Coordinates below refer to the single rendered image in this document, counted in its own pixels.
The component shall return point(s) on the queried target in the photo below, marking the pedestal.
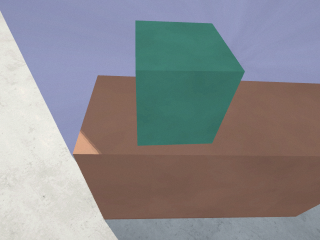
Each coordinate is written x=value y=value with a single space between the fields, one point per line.
x=263 y=162

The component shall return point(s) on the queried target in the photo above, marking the carton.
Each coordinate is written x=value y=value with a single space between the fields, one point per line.
x=186 y=77

